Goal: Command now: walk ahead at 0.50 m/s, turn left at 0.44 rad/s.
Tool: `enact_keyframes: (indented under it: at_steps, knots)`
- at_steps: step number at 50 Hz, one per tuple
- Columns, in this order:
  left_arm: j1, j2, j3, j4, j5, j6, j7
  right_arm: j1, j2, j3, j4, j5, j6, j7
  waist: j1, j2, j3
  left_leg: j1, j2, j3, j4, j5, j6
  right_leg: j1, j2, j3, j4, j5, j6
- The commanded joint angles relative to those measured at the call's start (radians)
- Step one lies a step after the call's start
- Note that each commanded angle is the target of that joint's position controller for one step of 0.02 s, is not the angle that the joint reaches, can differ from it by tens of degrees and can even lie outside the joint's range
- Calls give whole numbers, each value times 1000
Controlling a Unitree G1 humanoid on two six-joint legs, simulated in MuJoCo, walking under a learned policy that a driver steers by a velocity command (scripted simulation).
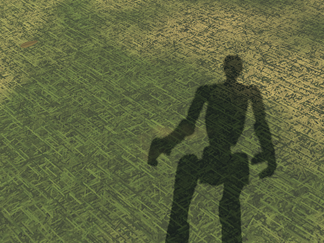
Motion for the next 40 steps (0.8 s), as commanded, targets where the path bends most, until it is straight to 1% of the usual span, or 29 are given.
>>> enact_keyframes:
  at_steps: [1,3,5,6,8,10,13,14,15,16,17,18,19,20,21,22,24,25,27,29,31,32,33,34,35,37,38,39,40]
  knots:
    - [25,81,22,-57,17,11,2,-9,-117,-17,-69,-2,-22,-20,37,11,-78,100,292,-277,-195,305,206,-118,-49,4,-139,70,37]
    - [-57,57,9,-81,23,16,1,23,-140,-22,-55,-3,-23,-30,11,29,-52,48,256,-210,-207,338,175,-100,-35,-22,-309,207,48]
    - [-129,41,-2,-93,20,15,-6,55,-142,-21,-42,0,-19,-32,-24,54,-44,26,213,-155,-198,309,131,-45,-3,-40,-476,378,37]
    - [-161,39,-5,-99,15,12,-10,79,-142,-21,-32,1,-19,-31,-44,61,-41,30,210,-151,-199,263,118,-23,13,-45,-537,451,32]
    - [-212,49,-7,-113,3,11,-18,119,-144,-19,-10,2,-21,-27,-70,76,-25,63,237,-181,-204,171,110,-14,26,-39,-604,517,18]
    - [-253,70,-5,-131,0,8,-25,145,-139,-16,8,5,-19,-26,-81,80,-7,152,276,-215,-171,158,105,-60,27,-24,-646,474,-6]
    - [-250,103,0,-142,1,0,-38,167,-152,-21,26,1,-10,-34,-57,95,-8,284,334,-252,-100,264,85,-79,35,-16,-683,352,-52]
    - [-211,116,5,-134,1,-2,-39,155,-160,-23,25,0,-7,-36,-31,105,-25,300,334,-247,-58,372,72,-24,51,-29,-694,310,-69]
    - [-120,138,18,-106,10,-5,-36,129,-157,-20,20,-2,-3,-37,23,102,-73,299,294,-219,54,566,49,107,83,-56,-729,327,-94]
    - [19,175,33,-69,28,-8,-34,109,-139,-11,5,-10,-1,-36,87,79,-188,231,234,-178,239,605,15,333,41,-27,-700,472,-135]
    - [164,238,43,-49,48,-9,-33,144,-94,7,-15,-30,-7,-38,112,-62,-341,-9,126,-127,558,282,-41,661,-152,189,-637,738,-221]
    - [210,235,42,-17,38,2,-45,313,-28,26,26,-5,-18,-32,72,-316,-467,-280,-9,-133,852,-488,-99,893,-345,545,-711,801,-375]
    - [193,157,23,-27,9,10,-49,271,-135,6,44,6,-20,-32,98,-165,-415,-344,40,-216,940,-491,-100,834,-313,542,-747,689,-340]
    - [94,125,9,-42,3,16,-46,165,-158,-2,14,14,-16,-34,86,-93,-262,-385,82,-177,928,-418,-108,683,-278,386,-760,728,-298]
    - [18,106,-2,-51,12,22,-46,108,-150,-2,4,3,-9,-39,55,-12,-183,-359,132,-126,876,-357,-120,541,-233,287,-786,809,-276]
    - [-21,83,-11,-49,15,25,-45,87,-139,-7,-1,-10,1,-44,29,1,-138,-322,167,-102,808,-320,-127,440,-200,226,-814,843,-262]
    - [-43,64,-23,-27,29,27,-47,109,-80,0,-3,-21,21,-50,-16,-65,-140,-187,191,-80,675,-255,-142,316,-135,154,-853,908,-247]
    - [-51,79,-21,-19,30,28,-46,112,-58,5,-7,-21,26,-54,-27,-88,-145,-158,186,-65,600,-238,-154,294,-117,125,-858,959,-252]
    - [-53,152,1,-13,25,40,-35,78,-63,7,-23,-21,31,-65,-24,-101,-168,-138,165,-47,489,-198,-173,294,-112,112,-856,987,-262]
    - [-41,196,18,-13,12,62,-23,39,-87,2,-31,-19,42,-73,-9,-89,-189,-131,153,-50,431,-135,-180,299,-115,132,-864,855,-257]
    - [-27,201,23,-12,3,82,-14,-16,-102,-5,-43,-15,56,-78,10,-85,-166,-146,149,-65,392,-106,-180,283,-114,172,-886,621,-247]
    - [-14,193,24,-8,-3,90,-9,-48,-100,-5,-52,-12,58,-78,21,-85,-151,-161,152,-71,365,-93,-177,275,-111,200,-912,419,-245]
    - [0,188,24,-4,-8,95,-3,-89,-97,-4,-64,-9,55,-74,37,-93,-125,-181,153,-76,329,-84,-172,268,-106,238,-943,193,-243]
    - [9,186,26,-1,-12,99,4,-129,-96,-3,-77,-6,46,-68,48,-115,-95,-200,150,-77,291,-86,-169,265,-107,278,-966,43,-244]
    - [19,186,27,1,-12,101,10,-156,-98,-3,-86,-3,33,-61,55,-127,-77,-205,147,-77,255,-95,-165,270,-111,310,-973,-26,-245]
    - [36,187,29,1,-8,103,16,-173,-103,-3,-89,2,2,-47,55,-120,-76,-155,133,-66,171,-119,-152,275,-106,340,-950,-56,-242]
    - [32,184,28,-5,-9,105,18,-155,-103,-5,-80,4,-14,-40,39,-111,-85,-93,122,-55,112,-109,-141,261,-92,348,-928,-66,-233]
    - [13,175,24,-16,-12,109,19,-110,-100,-7,-62,5,-28,-36,3,-101,-96,7,115,-40,28,-59,-128,223,-63,344,-893,-81,-213]
    - [4,151,16,-29,-12,110,19,-59,-115,-15,-44,4,-35,-37,-26,-83,-112,130,142,-45,-29,-41,-110,154,-20,327,-833,-88,-179]
Keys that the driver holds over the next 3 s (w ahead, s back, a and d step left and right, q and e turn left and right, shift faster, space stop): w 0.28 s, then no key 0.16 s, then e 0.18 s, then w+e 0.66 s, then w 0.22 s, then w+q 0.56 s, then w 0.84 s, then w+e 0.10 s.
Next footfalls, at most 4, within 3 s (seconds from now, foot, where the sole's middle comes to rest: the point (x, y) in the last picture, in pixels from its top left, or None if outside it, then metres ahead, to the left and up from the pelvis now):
0.32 right None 0.38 -0.14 -0.78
0.82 left None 0.43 0.08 -0.78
1.30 right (230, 201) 0.63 -0.27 -0.78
1.84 left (205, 130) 1.01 -0.20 -0.78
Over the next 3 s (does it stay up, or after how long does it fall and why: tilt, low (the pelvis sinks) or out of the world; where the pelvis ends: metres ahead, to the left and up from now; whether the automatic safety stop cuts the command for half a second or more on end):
stays up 1.45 -0.33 0.00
